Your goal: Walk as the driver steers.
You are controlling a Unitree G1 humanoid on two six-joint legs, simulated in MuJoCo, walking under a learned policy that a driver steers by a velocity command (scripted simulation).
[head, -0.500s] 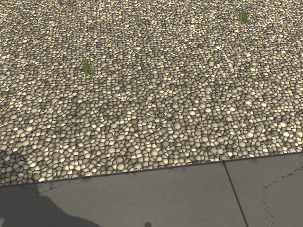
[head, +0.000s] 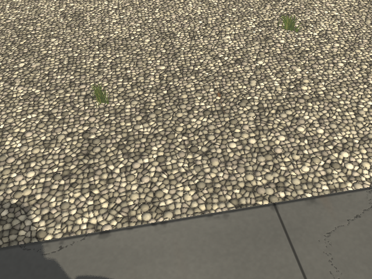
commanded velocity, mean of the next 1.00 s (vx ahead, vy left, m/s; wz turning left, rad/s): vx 0.35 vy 0.00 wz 0.00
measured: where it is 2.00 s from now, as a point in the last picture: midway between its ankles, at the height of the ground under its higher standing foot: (188, 259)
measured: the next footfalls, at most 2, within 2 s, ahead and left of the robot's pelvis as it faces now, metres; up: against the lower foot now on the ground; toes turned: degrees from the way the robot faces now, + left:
right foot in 0.20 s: +0.11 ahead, -0.12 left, +0.00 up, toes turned -4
left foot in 0.60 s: +0.41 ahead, +0.04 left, +0.14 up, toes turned +7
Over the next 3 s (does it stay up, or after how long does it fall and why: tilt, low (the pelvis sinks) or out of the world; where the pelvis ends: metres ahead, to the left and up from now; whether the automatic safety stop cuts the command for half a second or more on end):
stays up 1.01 0.03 0.14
